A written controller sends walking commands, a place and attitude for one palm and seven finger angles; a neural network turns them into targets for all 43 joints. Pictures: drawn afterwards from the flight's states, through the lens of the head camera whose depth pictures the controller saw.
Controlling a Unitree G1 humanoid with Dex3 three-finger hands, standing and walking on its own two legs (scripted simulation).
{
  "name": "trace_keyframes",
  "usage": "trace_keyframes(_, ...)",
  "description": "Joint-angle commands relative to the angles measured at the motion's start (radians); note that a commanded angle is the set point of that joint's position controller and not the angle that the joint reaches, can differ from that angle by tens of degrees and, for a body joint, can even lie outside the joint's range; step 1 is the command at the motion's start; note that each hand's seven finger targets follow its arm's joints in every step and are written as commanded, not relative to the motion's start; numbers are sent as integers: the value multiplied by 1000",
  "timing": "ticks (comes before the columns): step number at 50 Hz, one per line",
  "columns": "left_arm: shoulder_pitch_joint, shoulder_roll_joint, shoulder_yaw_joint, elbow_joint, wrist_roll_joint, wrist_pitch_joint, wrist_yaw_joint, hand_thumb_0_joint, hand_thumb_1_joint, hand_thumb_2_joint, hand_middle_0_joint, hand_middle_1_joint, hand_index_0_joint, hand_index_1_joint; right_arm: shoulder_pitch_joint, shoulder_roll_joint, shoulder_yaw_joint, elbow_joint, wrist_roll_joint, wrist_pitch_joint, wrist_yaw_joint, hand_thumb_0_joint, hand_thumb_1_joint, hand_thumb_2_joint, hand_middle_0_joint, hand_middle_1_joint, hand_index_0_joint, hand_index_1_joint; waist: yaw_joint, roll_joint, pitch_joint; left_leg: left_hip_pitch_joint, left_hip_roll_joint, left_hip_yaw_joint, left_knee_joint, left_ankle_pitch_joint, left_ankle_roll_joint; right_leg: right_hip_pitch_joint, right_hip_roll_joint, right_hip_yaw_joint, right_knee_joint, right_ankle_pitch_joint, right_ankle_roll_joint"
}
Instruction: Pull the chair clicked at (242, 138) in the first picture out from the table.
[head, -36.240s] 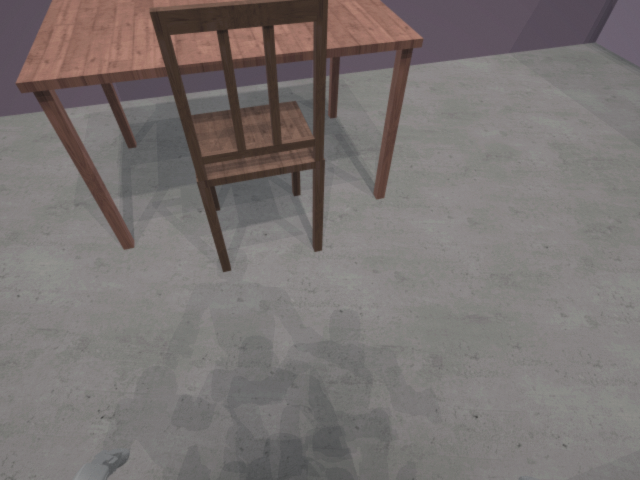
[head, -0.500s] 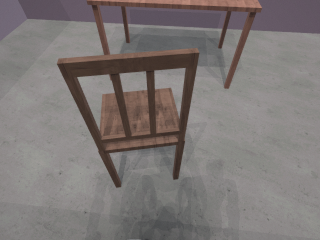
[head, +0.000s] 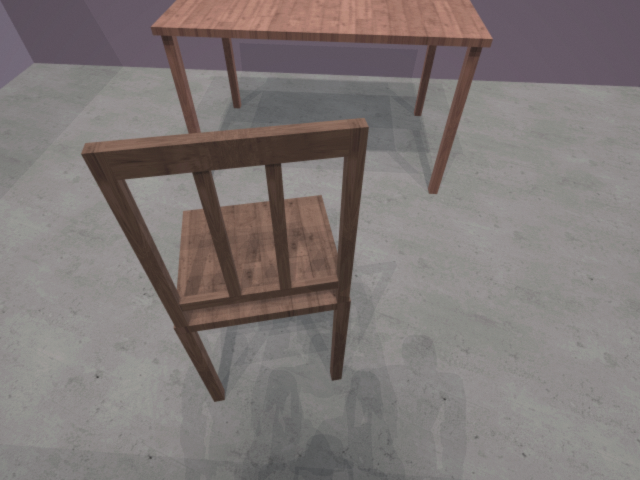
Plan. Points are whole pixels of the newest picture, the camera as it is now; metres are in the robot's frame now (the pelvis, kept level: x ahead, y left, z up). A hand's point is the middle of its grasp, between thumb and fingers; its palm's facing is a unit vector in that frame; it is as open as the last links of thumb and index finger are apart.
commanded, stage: let the arm hang, fingers relaxed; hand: left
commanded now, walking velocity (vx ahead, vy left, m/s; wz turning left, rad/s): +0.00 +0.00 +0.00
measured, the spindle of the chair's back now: (220, 240) +0.51 +0.21 -0.05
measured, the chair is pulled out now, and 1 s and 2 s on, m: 0.77 0.77 0.77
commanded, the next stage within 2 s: look to check the result in 0.08 s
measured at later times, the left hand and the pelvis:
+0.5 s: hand out of the picture -0.05 +0.16 -0.17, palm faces +0.06 -0.98 -0.18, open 7.4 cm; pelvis -0.01 +0.00 +0.00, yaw +0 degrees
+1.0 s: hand out of the picture -0.05 +0.15 -0.17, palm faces +0.06 -0.98 -0.17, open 7.4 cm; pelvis -0.01 +0.00 +0.00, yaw +0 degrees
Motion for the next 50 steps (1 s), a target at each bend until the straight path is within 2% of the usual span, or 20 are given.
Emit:
trace_keyframes(1,137,104,23,-6,-1,-2,6,0,900,900,-200,-300,-200,-300,82,-76,-16,-17,1,-11,-10,0,-900,-900,200,300,200,300,13,24,64,75,82,-85,-48,240,61,-132,-115,78,-108,332,-27)
trace_keyframes(3,131,101,21,-7,0,-1,4,0,900,900,-200,-300,-200,-300,76,-76,-17,-20,4,-8,-11,0,-900,-900,200,300,200,300,12,-10,93,69,83,-82,-48,216,61,-145,-110,73,-123,325,-29)
trace_keyframes(4,133,103,20,-9,0,-1,5,0,900,900,-200,-300,-200,-300,76,-83,-19,-22,3,-7,-11,0,-900,-900,200,300,200,300,9,-13,82,79,84,-81,-46,212,60,-146,-113,79,-122,323,-30)
trace_keyframes(7,124,108,21,-13,-1,0,3,0,900,900,-200,-300,-200,-300,76,-94,-22,-24,3,-6,-10,0,-900,-900,200,300,200,300,5,-10,57,97,84,-87,-52,195,58,-142,-112,79,-123,293,-30)
trace_keyframes(8,124,105,20,-14,0,0,3,0,900,900,-200,-300,-200,-300,67,-90,-21,-25,4,-5,-10,0,-900,-900,200,300,200,300,9,-16,82,91,86,-86,-57,180,61,-157,-108,76,-132,280,-31)
trace_keyframes(12,125,113,20,-14,-1,0,2,0,900,900,-200,-300,-200,-300,70,-104,-22,-25,3,-6,-9,0,-900,-900,200,300,200,300,4,-12,44,112,87,-95,-64,172,58,-146,-110,81,-130,256,-31)
trace_keyframes(13,127,108,18,-13,1,1,2,0,900,900,-200,-300,-200,-300,61,-98,-22,-25,5,-4,-9,0,-900,-900,200,300,200,300,7,-23,87,95,89,-89,-68,148,59,-167,-106,76,-142,238,-31)
trace_keyframes(15,129,114,19,-13,0,3,1,0,900,900,-200,-300,-200,-300,68,-104,-22,-24,4,-3,-8,0,-900,-900,200,300,200,300,5,-1,81,90,86,-97,-75,131,57,-164,-106,81,-138,212,-32)
trace_keyframes(19,139,116,17,-7,1,2,1,0,900,900,-200,-300,-200,-300,70,-101,-21,-24,4,-3,-7,0,-900,-900,200,300,200,300,5,-8,86,88,88,-101,-80,126,60,-169,-105,79,-140,200,-32)
trace_keyframes(22,148,114,16,-6,0,-1,1,0,900,900,-200,-300,-200,-300,71,-103,-22,-24,5,-4,-7,0,-900,-900,200,300,200,300,7,-24,61,102,86,-94,-65,144,59,-159,-111,83,-140,225,-32)
trace_keyframes(26,151,112,16,-5,0,-1,1,0,900,900,-200,-300,-200,-300,76,-99,-20,-17,4,-4,-8,0,-900,-900,200,300,200,300,6,1,70,93,86,-95,-68,139,58,-163,-109,86,-138,214,-33)
trace_keyframes(28,155,104,15,-2,0,0,1,0,900,900,-200,-300,-200,-300,72,-89,-18,-14,6,-3,-9,0,-900,-900,200,300,200,300,11,-17,102,82,86,-96,-73,131,61,-177,-106,76,-144,207,-34)
trace_keyframes(31,161,105,15,-1,-1,0,1,0,900,900,-200,-300,-200,-300,80,-93,-19,-14,4,-5,-9,0,-900,-900,200,300,200,300,9,12,83,91,87,-102,-77,131,61,-173,-106,86,-138,202,-34)
trace_keyframes(32,161,105,15,1,0,-1,1,0,900,900,-200,-300,-200,-300,81,-92,-19,-14,4,-5,-9,0,-900,-900,200,300,200,300,8,1,79,95,88,-102,-78,135,61,-172,-106,85,-136,205,-33)
trace_keyframes(33,160,101,13,1,0,-1,1,0,900,900,-200,-300,-200,-300,80,-89,-18,-13,6,-5,-10,0,-900,-900,200,300,200,300,10,6,98,85,87,-100,-82,121,62,-179,-102,82,-142,196,-33)
trace_keyframes(41,162,100,18,0,0,-1,1,0,900,900,-200,-300,-200,-300,93,-90,-19,-11,4,-9,-11,0,-900,-900,200,300,200,300,10,1,68,91,92,-109,-93,130,64,-163,-102,83,-131,190,-32)
trace_keyframes(44,164,95,16,0,1,1,1,0,900,900,-200,-300,-200,-300,92,-88,-19,-10,4,-7,-11,0,-900,-900,200,300,200,300,10,-1,102,77,92,-111,-99,105,64,-182,-99,83,-136,169,-34)
trace_keyframes(47,170,97,17,0,0,-1,1,0,900,900,-200,-300,-200,-300,94,-86,-19,-9,4,-8,-11,0,-900,-900,200,300,200,300,11,1,75,91,90,-106,-94,116,63,-172,-103,86,-134,181,-35)
trace_keyframes(48,169,95,15,3,0,-1,1,0,900,900,-200,-300,-200,-300,90,-81,-18,-9,6,-7,-12,0,-900,-900,200,300,200,300,13,-15,94,88,90,-104,-90,121,65,-181,-101,83,-141,190,-34)
trace_keyframes(50,164,97,17,-2,0,-2,2,0,900,900,-200,-300,-200,-300,103,-87,-19,-7,5,-9,-12,0,-900,-900,200,300,200,300,7,-9,65,96,91,-105,-83,147,64,-163,-102,86,-131,209,-33)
